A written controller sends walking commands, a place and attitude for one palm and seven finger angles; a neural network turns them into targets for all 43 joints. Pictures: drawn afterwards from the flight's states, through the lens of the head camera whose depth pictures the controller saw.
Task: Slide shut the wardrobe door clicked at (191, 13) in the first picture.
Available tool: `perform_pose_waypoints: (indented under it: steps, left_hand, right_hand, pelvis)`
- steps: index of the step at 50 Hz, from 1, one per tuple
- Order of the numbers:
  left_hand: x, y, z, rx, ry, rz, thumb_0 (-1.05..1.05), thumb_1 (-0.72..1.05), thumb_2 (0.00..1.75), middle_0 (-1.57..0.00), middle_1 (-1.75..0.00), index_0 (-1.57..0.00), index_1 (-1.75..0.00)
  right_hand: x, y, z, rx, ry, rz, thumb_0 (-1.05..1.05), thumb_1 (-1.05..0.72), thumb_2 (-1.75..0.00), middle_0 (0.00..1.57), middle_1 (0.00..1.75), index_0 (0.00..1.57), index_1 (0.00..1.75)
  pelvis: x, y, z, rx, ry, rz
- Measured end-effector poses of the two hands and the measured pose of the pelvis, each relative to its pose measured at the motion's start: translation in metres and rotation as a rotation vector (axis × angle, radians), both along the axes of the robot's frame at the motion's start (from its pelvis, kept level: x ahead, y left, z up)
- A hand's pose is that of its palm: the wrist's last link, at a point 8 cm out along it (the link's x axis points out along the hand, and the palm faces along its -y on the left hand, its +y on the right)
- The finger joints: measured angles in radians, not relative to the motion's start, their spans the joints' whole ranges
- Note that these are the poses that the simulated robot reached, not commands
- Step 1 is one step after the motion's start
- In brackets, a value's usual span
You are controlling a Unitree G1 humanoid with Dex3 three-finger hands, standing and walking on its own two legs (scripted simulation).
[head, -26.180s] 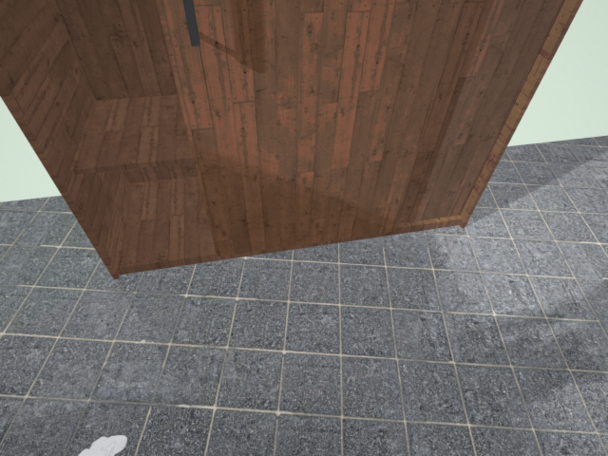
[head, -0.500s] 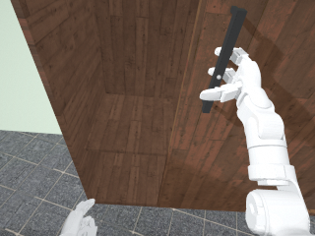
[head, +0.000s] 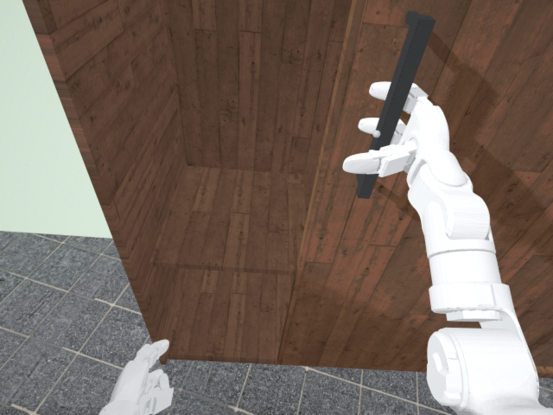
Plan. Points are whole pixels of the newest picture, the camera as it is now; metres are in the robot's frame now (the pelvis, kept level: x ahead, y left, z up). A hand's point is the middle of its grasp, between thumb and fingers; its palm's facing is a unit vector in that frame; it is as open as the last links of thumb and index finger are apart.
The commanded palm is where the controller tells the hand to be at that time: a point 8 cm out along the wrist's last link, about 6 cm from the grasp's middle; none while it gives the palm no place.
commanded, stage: slide the fingers in behind the handle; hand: right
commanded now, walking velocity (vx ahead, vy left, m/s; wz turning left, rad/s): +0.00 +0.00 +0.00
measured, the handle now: (384, 116) +0.46 -0.11 +0.25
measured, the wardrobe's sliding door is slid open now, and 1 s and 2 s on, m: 0.39 0.39 0.39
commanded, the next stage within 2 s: grip the handle and tug to test in 0.38 s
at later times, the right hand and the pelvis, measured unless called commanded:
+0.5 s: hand (376, 134) +0.41 -0.09 +0.25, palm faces -0.02 +1.00 +0.01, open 14.0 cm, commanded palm +0.39 -0.15 +0.25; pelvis +0.00 +0.00 +0.00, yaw +1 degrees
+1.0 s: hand (374, 131) +0.42 -0.09 +0.25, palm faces -0.01 +1.00 -0.01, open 8.2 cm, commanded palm +0.39 -0.14 +0.25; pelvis +0.00 -0.01 +0.00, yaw +0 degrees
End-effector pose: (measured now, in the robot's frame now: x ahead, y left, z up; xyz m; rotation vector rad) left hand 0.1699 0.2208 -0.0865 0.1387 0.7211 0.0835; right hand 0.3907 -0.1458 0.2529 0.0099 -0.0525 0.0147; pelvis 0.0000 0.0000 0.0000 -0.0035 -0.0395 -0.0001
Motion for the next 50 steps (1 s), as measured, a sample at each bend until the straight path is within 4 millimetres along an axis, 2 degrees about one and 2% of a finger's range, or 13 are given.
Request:
perform_pose_waypoints:
  steps: [16, 24, 30, 35, 45, 50]
  left_hand:
    - [-0.021, 0.005, -0.009, 0.009, 0.056, 0.029, 0.02, 0.91, 0.90, -0.20, -0.30, -0.20, -0.30]
    - [-0.019, 0.003, -0.007, 0.004, 0.043, 0.031, 0.02, 0.91, 0.90, -0.20, -0.30, -0.20, -0.30]
    - [-0.013, 0.000, -0.003, 0.003, 0.023, 0.027, 0.02, 0.91, 0.90, -0.20, -0.30, -0.20, -0.30]
    - [-0.008, -0.003, -0.001, 0.006, 0.014, 0.015, 0.02, 0.91, 0.90, -0.20, -0.30, -0.20, -0.30]
    - [-0.005, -0.008, -0.004, 0.002, 0.023, 0.005, 0.02, 0.91, 0.90, -0.20, -0.30, -0.20, -0.30]
    - [-0.009, -0.010, -0.008, -0.004, 0.044, 0.002, 0.02, 0.91, 0.90, -0.20, -0.30, -0.20, -0.30]
  right_hand:
    - [0.005, -0.004, 0.000, -0.010, -0.008, -0.002, -0.01, 0.50, -0.30, 0.36, 1.24, 0.32, 1.22]
    - [0.003, -0.001, -0.002, 0.001, -0.012, 0.009, -0.01, 0.50, -0.30, 0.33, 1.22, 0.30, 1.20]
    - [0.001, -0.008, -0.002, 0.003, -0.012, -0.008, -0.01, 0.46, -0.32, 0.32, 1.22, 0.30, 1.21]
    - [0.000, -0.013, -0.003, -0.014, -0.012, -0.012, -0.01, 0.33, -0.38, 0.33, 1.23, 0.32, 1.22]
    - [0.007, 0.002, 0.000, -0.009, -0.006, 0.013, -0.01, -0.08, -0.55, 0.37, 1.29, 0.36, 1.28]
    - [0.007, 0.002, 0.001, -0.019, -0.007, -0.004, 0.00, -0.31, -0.65, 0.40, 1.32, 0.38, 1.31]
  pelvis:
    - [0.000, -0.002, 0.000, 0.001, 0.006, 0.003]
    - [0.001, -0.004, 0.000, 0.001, 0.002, 0.008]
    - [0.001, -0.005, 0.000, 0.002, 0.000, 0.011]
    - [0.001, -0.006, 0.000, 0.004, -0.001, 0.004]
    - [0.003, -0.009, 0.000, 0.003, 0.007, -0.001]
    - [0.004, -0.009, 0.000, 0.002, 0.006, -0.001]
